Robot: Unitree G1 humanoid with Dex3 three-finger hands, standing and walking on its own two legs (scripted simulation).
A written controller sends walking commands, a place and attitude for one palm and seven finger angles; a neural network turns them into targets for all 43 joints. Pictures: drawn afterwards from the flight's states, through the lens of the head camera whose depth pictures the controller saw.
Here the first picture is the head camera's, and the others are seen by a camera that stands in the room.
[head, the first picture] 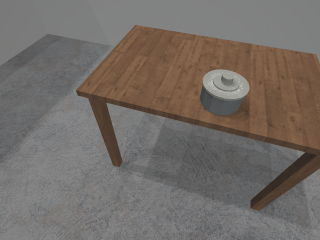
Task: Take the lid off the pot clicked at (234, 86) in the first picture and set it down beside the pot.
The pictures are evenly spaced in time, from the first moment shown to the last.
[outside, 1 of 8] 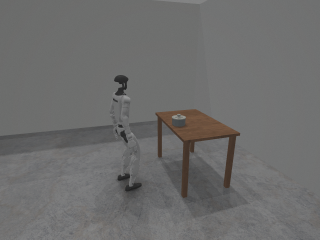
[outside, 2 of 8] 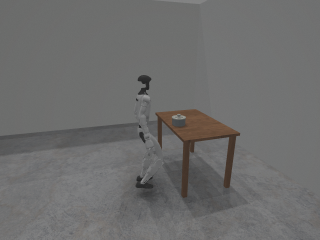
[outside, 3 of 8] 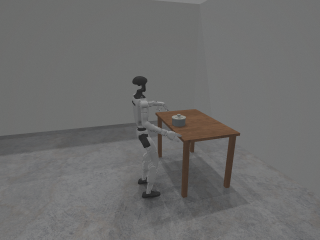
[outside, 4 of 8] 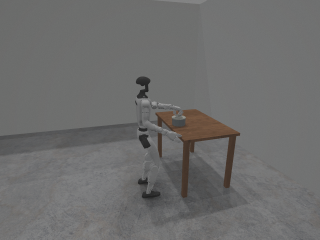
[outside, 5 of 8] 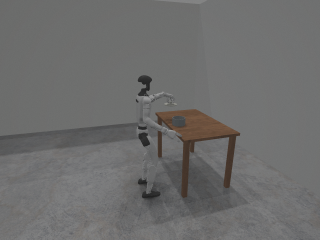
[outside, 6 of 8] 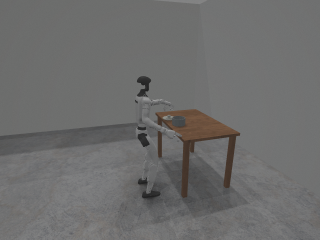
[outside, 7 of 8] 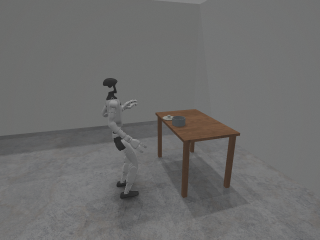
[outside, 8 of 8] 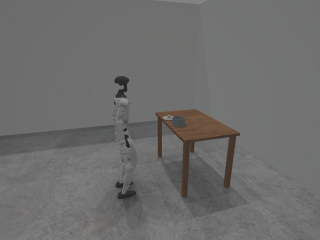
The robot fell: no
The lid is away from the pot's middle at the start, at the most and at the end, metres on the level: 0.00 0.24 0.24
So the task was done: yes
